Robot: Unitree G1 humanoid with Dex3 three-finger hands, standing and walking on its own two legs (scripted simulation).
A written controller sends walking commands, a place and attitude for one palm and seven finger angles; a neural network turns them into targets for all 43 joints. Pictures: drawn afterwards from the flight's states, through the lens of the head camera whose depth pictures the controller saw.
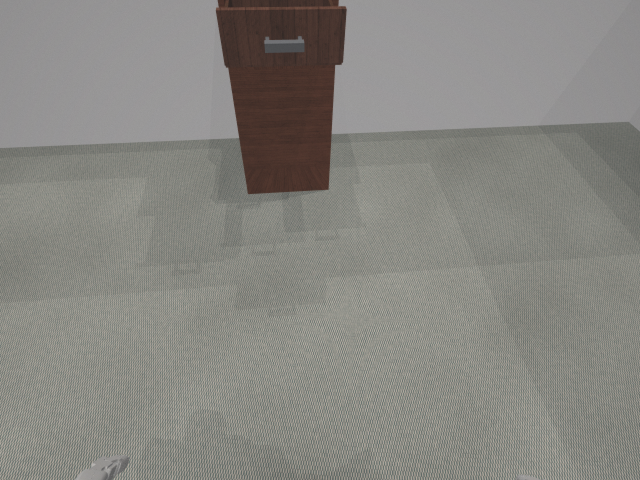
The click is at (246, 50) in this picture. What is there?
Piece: drawer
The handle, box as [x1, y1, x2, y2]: [264, 36, 304, 52]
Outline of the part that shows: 303,39 301,38 301,36 298,36 297,40 269,40 268,37 265,37 265,52 304,51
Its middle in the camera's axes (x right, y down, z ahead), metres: -0.10 -0.52 +1.02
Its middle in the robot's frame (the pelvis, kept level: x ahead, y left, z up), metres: +1.12 +0.16 +0.05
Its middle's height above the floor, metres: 0.81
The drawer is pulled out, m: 0.29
